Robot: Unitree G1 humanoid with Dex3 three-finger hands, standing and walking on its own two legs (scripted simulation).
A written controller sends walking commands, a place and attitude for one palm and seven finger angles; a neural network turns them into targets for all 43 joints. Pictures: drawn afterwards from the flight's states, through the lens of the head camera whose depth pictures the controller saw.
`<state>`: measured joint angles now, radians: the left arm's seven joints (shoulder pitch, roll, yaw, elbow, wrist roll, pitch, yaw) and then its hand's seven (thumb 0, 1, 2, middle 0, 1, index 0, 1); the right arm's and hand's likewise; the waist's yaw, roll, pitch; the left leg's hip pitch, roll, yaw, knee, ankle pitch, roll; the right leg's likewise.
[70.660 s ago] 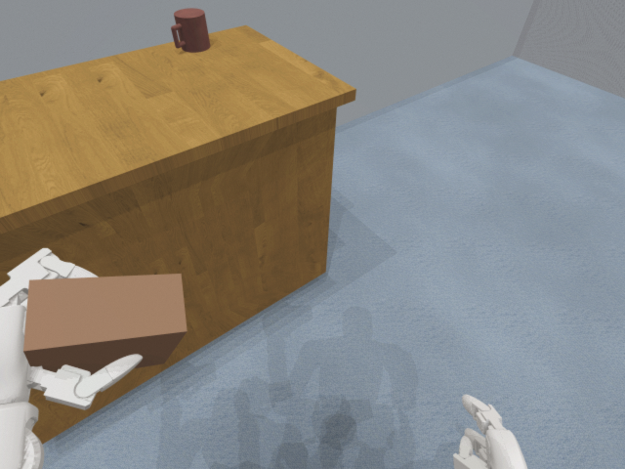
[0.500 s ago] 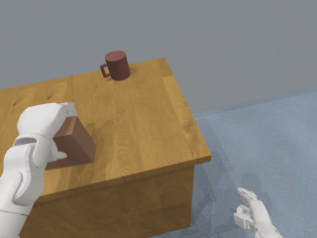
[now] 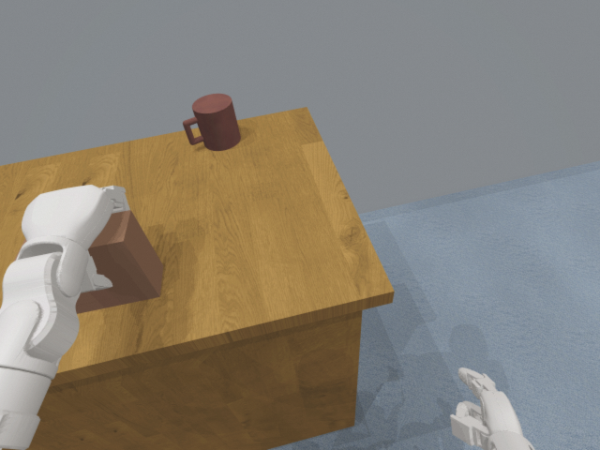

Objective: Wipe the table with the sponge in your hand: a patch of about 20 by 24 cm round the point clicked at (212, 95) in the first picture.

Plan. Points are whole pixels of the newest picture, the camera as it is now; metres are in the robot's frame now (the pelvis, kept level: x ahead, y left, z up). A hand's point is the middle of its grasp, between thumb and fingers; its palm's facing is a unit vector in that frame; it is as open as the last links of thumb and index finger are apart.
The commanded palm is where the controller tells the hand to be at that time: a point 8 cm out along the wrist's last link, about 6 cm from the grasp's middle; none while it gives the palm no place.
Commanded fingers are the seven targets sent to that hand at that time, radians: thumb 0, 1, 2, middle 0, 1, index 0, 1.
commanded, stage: wipe forward along the first lane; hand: left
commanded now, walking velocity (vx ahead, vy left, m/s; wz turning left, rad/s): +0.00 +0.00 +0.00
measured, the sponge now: (105, 273) +0.29 +0.32 +0.09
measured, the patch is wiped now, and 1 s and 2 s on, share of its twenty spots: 0.15 0.30 0.35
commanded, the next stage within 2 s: slide across to the middle lane in 1.34 s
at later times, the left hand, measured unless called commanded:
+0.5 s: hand (107, 222) +0.34 +0.31 +0.14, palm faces -0.05 +0.02 -1.00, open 9.9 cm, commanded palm +0.33 +0.31 +0.18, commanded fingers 0.00 0.10 1.30 -1.20 -1.60 -1.20 -1.60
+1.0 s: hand (112, 198) +0.39 +0.33 +0.14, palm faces -0.10 +0.03 -0.99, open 9.9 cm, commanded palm +0.38 +0.34 +0.17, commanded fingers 0.00 0.10 1.30 -1.20 -1.60 -1.20 -1.60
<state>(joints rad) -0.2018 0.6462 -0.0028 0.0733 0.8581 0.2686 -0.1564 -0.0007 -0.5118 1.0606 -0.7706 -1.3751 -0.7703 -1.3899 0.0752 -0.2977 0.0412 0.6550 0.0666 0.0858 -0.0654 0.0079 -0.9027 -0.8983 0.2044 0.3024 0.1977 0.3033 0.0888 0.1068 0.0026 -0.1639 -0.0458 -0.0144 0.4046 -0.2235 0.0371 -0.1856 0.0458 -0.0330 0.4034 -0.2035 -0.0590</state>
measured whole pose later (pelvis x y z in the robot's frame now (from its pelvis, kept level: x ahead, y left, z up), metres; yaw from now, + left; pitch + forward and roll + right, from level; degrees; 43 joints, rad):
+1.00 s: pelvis +0.00 +0.00 -0.01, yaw -1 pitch +6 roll +0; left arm -0.61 0.72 0.04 0.70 0.93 0.00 -0.12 0.01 -0.54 1.07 -0.79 -1.37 -0.79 -1.39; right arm 0.25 -0.33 0.00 0.68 0.09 0.16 -0.06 0.01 -0.90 -0.90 0.20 0.30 0.20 0.30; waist 0.02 0.08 -0.05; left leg -0.34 -0.03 -0.01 0.49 -0.25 0.04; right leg -0.35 0.06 -0.03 0.45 -0.21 -0.06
